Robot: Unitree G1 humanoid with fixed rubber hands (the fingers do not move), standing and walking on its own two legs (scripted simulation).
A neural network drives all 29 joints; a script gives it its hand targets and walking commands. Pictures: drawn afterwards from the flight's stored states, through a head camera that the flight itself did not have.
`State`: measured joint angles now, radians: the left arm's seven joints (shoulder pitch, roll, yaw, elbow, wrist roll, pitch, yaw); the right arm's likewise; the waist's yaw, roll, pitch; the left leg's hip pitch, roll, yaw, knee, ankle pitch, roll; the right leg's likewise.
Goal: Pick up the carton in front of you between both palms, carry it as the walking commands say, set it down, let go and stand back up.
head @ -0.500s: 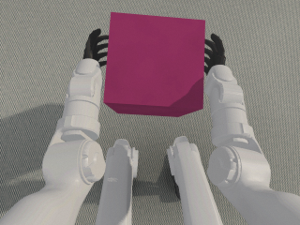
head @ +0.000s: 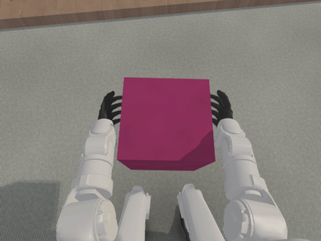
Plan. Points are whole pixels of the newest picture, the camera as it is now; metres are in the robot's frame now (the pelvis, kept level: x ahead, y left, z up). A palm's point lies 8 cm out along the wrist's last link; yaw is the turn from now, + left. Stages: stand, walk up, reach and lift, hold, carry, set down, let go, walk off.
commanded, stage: reach and lift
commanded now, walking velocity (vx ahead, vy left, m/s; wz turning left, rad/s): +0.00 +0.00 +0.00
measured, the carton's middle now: (164, 131) +0.41 +0.00 -0.11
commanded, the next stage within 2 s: hold in 1.76 s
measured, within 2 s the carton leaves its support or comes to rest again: neither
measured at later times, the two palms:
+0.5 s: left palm (84, 113) +0.37 +0.15 +0.11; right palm (254, 106) +0.37 -0.15 +0.12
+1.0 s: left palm (60, 107) +0.34 +0.15 +0.19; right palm (287, 95) +0.35 -0.15 +0.20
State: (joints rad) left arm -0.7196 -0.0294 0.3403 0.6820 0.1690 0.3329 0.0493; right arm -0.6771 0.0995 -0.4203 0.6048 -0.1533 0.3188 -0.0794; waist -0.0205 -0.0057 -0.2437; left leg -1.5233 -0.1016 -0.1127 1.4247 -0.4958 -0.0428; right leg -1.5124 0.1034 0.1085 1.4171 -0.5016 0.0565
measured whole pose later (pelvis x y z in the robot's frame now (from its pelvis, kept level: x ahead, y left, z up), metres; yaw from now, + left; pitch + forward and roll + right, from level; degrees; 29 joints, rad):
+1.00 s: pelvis +0.05 -0.01 +0.17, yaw +0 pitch -3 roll +0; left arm -0.31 -0.16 0.30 0.41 0.29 0.62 0.00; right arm -0.32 0.17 -0.31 0.41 -0.30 0.60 0.01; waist 0.00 0.00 -0.03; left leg -0.19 -0.04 -0.14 0.47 -0.22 -0.02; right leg -0.19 0.05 0.14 0.48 -0.23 0.01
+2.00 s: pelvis +0.06 +0.00 +0.18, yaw +0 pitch -7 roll +0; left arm -0.25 -0.15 0.21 0.24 0.27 0.76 0.00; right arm -0.27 0.15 -0.23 0.24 -0.27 0.75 0.01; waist 0.00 0.00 -0.01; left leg -0.05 -0.04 -0.14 0.35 -0.19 -0.01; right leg -0.04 0.04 0.14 0.35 -0.19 0.01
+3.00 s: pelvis +0.31 -0.05 +0.16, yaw +2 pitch +5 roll +0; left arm -0.07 -0.13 0.05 -0.45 0.06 1.23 0.13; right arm -0.07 0.13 -0.10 -0.50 -0.04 1.24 -0.14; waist -0.02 0.02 -0.15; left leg -0.34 0.09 0.08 1.00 -0.48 -0.01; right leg -0.36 -0.02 -0.23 0.55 -0.29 -0.08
